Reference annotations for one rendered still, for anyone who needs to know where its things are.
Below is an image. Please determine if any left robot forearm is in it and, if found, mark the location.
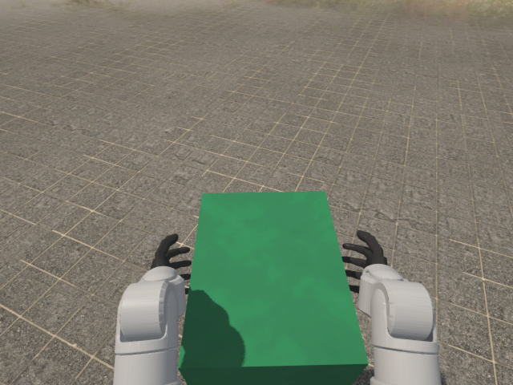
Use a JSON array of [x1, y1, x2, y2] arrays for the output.
[[113, 266, 187, 385]]

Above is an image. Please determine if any left robot hand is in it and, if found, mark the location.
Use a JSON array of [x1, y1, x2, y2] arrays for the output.
[[150, 233, 192, 294]]

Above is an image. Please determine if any right robot hand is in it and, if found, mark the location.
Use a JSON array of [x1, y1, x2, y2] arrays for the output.
[[342, 230, 387, 294]]

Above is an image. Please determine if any right robot forearm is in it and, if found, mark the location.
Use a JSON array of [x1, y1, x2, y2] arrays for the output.
[[357, 264, 442, 385]]

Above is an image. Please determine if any carton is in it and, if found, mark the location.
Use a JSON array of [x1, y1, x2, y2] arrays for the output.
[[178, 191, 369, 385]]

